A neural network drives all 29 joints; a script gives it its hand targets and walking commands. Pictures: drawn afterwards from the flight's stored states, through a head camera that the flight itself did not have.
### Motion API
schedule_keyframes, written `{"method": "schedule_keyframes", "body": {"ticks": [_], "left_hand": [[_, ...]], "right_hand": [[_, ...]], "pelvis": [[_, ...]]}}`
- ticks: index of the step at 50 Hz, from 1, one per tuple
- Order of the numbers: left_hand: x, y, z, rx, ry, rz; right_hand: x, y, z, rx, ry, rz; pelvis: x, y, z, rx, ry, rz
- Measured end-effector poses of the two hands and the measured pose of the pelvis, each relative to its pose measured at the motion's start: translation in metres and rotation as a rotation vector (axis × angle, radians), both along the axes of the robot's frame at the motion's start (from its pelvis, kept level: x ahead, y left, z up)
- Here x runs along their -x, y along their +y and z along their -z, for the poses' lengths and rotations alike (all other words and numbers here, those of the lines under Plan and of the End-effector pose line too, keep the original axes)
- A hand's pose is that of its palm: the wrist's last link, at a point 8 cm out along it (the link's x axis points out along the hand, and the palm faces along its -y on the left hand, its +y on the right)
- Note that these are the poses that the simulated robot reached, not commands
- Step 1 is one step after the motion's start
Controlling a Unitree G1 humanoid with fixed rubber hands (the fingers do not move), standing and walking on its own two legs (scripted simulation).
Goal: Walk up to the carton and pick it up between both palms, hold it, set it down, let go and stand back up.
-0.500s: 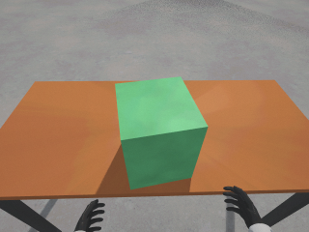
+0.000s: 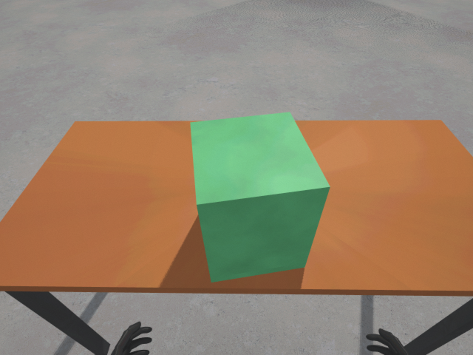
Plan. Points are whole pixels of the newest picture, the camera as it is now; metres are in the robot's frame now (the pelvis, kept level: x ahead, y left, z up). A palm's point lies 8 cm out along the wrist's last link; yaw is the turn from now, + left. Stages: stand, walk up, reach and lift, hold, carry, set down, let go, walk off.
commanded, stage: stand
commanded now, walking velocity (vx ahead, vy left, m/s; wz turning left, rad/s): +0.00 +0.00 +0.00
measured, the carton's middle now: (250, 198) +0.42 +0.01 +0.04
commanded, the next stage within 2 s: none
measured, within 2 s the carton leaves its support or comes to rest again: neither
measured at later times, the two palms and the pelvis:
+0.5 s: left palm out of the picture +0.08 +0.26 -0.11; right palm out of the picture +0.08 -0.25 -0.10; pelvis +0.00 +0.01 +0.00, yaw +1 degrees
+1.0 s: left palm out of the picture +0.05 +0.27 -0.12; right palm out of the picture +0.06 -0.24 -0.11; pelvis -0.01 +0.01 +0.00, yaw +1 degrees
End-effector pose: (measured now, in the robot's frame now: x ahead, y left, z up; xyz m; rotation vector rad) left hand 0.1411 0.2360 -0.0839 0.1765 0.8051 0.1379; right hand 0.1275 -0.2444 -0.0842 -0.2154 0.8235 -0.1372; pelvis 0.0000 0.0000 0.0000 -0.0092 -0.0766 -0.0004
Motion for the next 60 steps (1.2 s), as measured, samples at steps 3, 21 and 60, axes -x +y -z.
{"method": "schedule_keyframes", "body": {"ticks": [3,21,60], "left_hand": [[0.021,0.017,0.007,-0.035,0.059,-0.018],[0.056,0.022,0.027,-0.02,0.169,-0.019],[0.101,0.027,0.037,-0.035,0.311,-0.038]], "right_hand": [[0.025,-0.007,0.011,0.013,0.081,0.024],[0.05,-0.004,0.018,0.034,0.157,0.017],[0.071,-0.004,0.028,0.029,0.243,0.022]], "pelvis": [[-0.001,0.001,0.001,0.003,0.017,-0.006],[0.0,0.008,0.004,0.007,0.032,-0.019],[0.004,0.008,0.004,-0.003,0.038,-0.028]]}}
